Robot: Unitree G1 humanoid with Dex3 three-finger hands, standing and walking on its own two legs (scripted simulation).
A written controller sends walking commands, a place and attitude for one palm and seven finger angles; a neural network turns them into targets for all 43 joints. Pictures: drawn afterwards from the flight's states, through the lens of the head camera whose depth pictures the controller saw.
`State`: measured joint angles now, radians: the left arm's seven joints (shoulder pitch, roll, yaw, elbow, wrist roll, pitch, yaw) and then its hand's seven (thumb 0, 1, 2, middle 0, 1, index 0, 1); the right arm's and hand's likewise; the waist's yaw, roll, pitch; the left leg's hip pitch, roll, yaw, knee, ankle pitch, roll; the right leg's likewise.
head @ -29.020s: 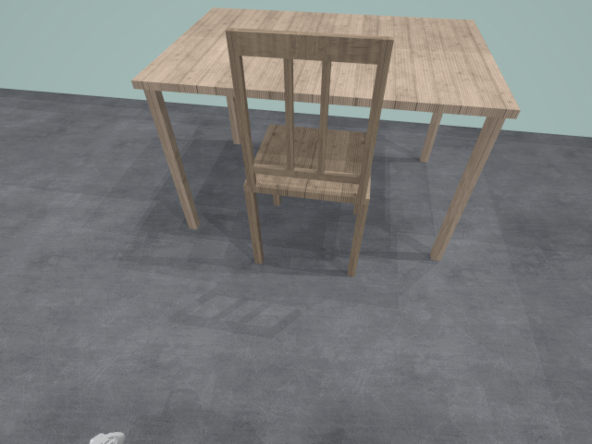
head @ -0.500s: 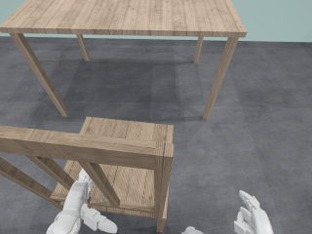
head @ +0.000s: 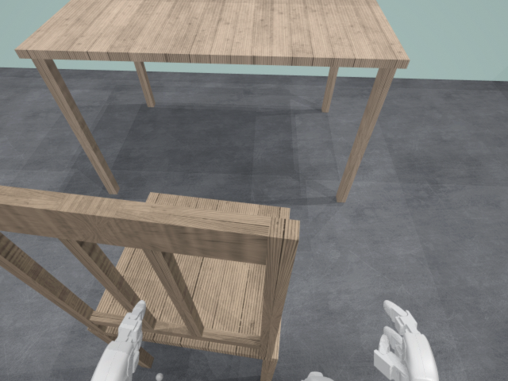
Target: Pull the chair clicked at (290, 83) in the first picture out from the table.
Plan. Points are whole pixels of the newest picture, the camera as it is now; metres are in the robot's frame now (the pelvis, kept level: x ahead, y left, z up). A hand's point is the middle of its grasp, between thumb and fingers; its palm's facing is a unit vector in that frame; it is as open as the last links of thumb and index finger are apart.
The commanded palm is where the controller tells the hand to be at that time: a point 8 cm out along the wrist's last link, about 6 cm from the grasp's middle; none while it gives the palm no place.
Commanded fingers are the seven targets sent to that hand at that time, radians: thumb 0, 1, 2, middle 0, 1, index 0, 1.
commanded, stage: draw the fingers out of the gap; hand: left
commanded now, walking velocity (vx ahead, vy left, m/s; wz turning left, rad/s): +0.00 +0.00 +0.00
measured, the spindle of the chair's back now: (121, 290) +0.27 +0.22 +0.00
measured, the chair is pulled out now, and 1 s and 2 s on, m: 0.61 0.61 0.60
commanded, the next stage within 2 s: draw the hand back to the body in 0.12 s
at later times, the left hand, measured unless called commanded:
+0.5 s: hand (137, 376) +0.14 +0.15 +0.05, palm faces +0.06 -1.00 -0.05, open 17.5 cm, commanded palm +0.09 +0.21 +0.06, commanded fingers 0.00 -0.55 0.20 0.00 0.00 0.00 0.00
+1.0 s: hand (58, 347) +0.16 +0.21 +0.12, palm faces +0.30 -0.87 -0.39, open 15.5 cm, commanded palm +0.12 +0.26 +0.16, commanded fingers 0.00 0.14 0.53 -0.09 -0.14 -0.09 -0.14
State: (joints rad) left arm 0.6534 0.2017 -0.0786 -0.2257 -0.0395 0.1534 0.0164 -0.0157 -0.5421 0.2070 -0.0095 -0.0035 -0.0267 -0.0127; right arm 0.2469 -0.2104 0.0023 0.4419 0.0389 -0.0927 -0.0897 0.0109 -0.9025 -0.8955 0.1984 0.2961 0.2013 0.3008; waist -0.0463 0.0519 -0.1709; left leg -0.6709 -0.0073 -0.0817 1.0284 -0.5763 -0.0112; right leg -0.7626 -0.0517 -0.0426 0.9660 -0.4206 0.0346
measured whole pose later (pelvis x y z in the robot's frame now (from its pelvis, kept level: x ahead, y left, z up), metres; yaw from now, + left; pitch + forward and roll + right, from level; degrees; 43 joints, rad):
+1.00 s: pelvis +0.00 -0.01 +0.03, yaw +0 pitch +3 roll -2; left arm 0.73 0.32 0.14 -0.47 -0.07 0.03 0.16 -0.01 -0.20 0.38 -0.05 -0.07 -0.06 -0.07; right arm 0.27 -0.21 0.01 0.50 0.05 -0.09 -0.14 0.01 -0.90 -0.90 0.20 0.30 0.20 0.30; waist 0.03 0.08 -0.11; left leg -0.38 0.01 -0.08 0.83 -0.50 -0.02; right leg -0.47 -0.04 -0.05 0.78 -0.36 0.02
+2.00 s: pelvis +0.00 -0.01 +0.06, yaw -2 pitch -4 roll -1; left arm 0.46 0.34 0.36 -0.39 -0.07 -0.11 0.15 0.01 0.88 0.90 -0.19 -0.29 -0.21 -0.30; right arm 0.20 -0.23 -0.02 0.63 0.03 -0.11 -0.08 0.01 -0.90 -0.90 0.20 0.30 0.20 0.30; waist 0.04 0.10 0.02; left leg -0.07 0.03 -0.04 0.48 -0.34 -0.03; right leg -0.20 -0.02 -0.02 0.48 -0.22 0.01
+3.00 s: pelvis -0.07 +0.00 +0.05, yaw -2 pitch +1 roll +0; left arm 0.55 0.41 0.44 -0.52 -0.01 -0.19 0.20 0.01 0.88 0.90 -0.21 -0.30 -0.21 -0.30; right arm 0.21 -0.21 -0.04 0.59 0.01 -0.06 -0.07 0.01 -0.90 -0.90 0.20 0.30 0.20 0.30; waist -0.01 0.00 0.05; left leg -0.36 0.00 -0.03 0.64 -0.29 -0.01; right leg -0.44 -0.04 0.00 0.53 -0.11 0.03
